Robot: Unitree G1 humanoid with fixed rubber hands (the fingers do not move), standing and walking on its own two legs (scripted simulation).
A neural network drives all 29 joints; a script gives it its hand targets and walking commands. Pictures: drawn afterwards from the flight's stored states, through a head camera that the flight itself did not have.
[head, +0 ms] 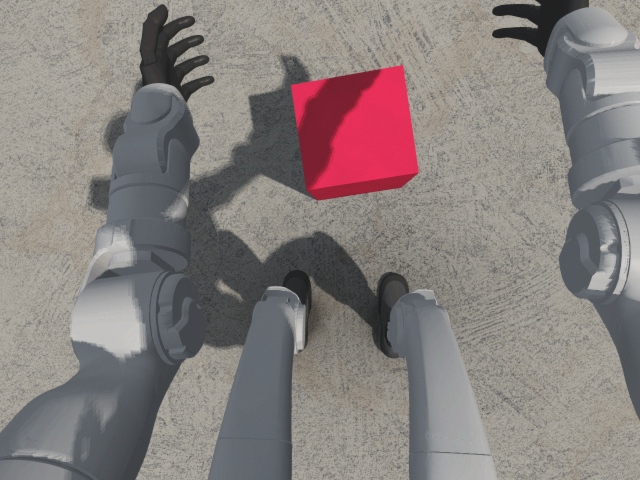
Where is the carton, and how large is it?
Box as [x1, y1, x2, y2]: [291, 65, 418, 199]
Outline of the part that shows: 402,65 291,85 306,189 315,198 324,199 400,187 418,172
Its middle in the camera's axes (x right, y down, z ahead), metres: +0.07 -0.20 +0.84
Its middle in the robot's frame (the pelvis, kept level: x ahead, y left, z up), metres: +0.54 +0.00 -0.52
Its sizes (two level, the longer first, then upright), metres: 0.210 0.200 0.250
